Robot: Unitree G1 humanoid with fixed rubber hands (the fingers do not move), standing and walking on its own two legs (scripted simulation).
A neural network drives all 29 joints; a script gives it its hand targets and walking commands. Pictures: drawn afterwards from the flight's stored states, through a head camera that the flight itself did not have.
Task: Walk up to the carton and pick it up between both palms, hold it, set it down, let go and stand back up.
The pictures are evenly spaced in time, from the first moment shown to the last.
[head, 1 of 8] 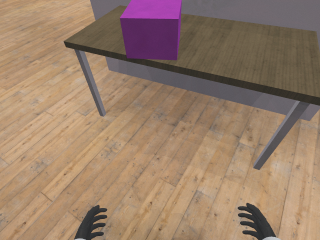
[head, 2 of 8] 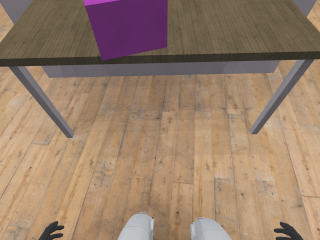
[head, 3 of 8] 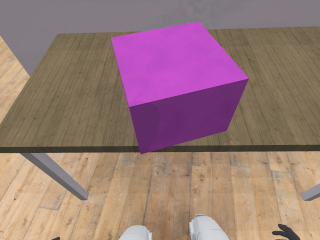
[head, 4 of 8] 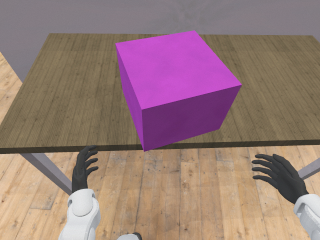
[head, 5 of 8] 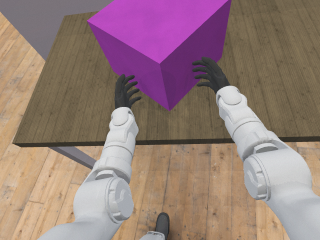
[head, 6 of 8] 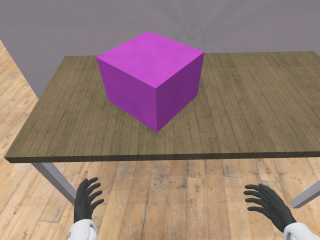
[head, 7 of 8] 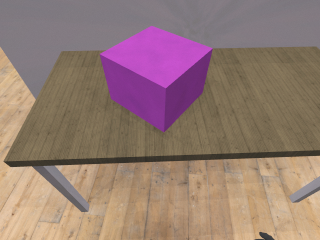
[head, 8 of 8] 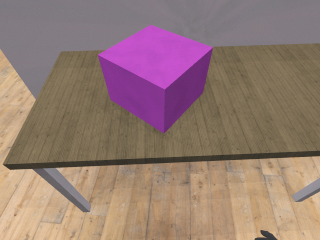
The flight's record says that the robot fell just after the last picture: no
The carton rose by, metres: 0.01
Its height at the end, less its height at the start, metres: +0.00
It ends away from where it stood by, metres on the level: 0.15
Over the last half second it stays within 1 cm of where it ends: yes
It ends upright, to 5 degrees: yes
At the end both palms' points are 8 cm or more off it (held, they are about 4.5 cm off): yes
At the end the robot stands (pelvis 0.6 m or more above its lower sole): yes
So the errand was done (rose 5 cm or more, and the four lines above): no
